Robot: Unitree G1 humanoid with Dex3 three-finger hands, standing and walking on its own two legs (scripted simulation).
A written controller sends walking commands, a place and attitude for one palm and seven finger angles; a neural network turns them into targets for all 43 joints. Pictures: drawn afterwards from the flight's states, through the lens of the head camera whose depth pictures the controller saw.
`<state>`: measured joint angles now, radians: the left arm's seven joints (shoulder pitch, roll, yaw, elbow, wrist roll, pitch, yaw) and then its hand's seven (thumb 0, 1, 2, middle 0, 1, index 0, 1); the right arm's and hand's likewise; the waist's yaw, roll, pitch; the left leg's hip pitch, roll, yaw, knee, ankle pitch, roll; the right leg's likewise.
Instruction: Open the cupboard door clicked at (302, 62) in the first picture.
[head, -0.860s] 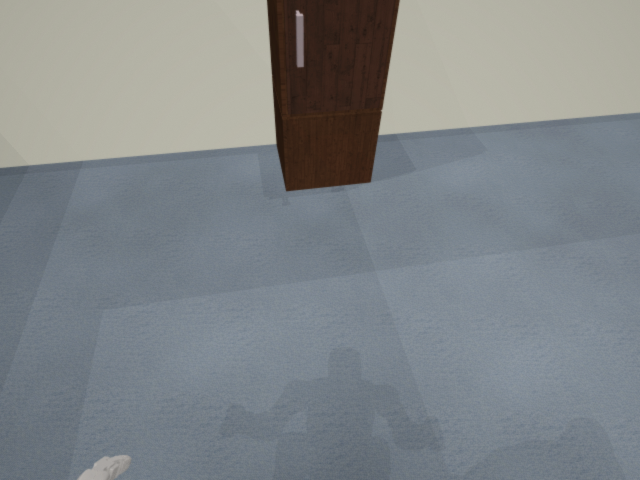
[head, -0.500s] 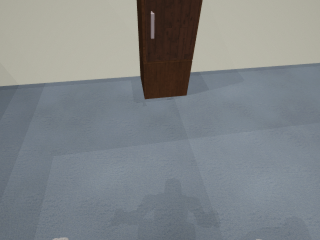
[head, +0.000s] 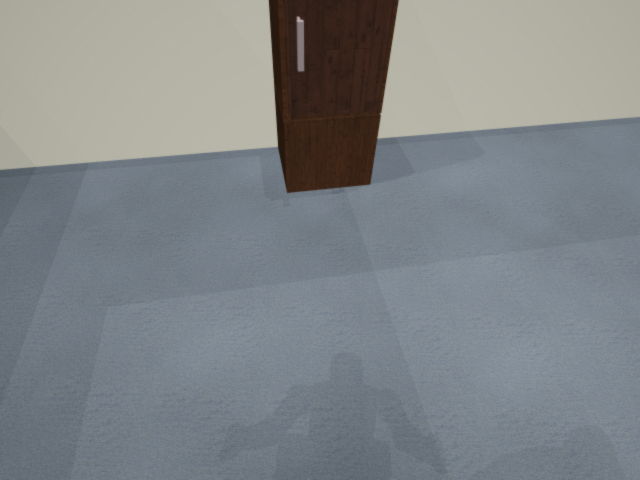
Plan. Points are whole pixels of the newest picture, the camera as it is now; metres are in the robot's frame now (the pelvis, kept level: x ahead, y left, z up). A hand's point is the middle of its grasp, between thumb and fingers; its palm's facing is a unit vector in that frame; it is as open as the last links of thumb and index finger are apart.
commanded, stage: look at it before walking up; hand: left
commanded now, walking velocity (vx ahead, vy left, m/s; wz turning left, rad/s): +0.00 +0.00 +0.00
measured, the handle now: (299, 44) +1.48 +0.15 -0.06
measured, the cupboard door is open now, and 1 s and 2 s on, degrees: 0 0 0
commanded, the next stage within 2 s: walk to a spot facing it in 0.58 s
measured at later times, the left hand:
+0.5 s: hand out of the picture +0.08 +0.25 -0.16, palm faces -0.04 -0.94 -0.33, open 7.4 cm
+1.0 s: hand out of the picture +0.07 +0.19 -0.18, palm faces -0.12 -0.97 -0.22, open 7.4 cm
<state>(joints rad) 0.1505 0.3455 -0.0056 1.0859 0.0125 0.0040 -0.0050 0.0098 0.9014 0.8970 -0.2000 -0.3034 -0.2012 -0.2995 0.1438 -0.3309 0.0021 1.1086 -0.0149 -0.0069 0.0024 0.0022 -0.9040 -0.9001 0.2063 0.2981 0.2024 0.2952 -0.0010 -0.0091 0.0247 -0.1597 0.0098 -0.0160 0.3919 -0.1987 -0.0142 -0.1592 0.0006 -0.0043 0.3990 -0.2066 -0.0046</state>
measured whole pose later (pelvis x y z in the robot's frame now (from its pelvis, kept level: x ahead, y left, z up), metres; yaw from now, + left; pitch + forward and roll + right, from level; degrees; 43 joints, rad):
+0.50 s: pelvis +0.00 +0.00 +0.00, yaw +0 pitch -2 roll +0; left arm 0.14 0.35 -0.01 1.09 0.01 0.00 0.00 0.01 0.90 0.90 -0.20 -0.30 -0.20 -0.30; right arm 0.12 -0.33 0.00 1.11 -0.01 -0.01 0.00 0.00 -0.90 -0.90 0.21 0.30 0.20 0.30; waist 0.00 -0.01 0.02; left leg -0.15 0.01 -0.01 0.38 -0.20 -0.01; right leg -0.15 0.00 0.00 0.38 -0.20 0.00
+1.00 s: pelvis +0.06 -0.02 -0.01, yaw -8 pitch +0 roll +2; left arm 0.33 0.24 0.03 1.06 0.03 0.03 -0.04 0.01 0.90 0.90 -0.20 -0.30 -0.20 -0.30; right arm 0.27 -0.23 -0.02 1.07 -0.03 -0.03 0.00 0.00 -0.90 -0.90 0.21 0.30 0.20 0.30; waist 0.01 -0.02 0.00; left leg -0.12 0.06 0.12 0.50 -0.37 -0.03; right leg -0.31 0.01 -0.01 0.74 -0.46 -0.02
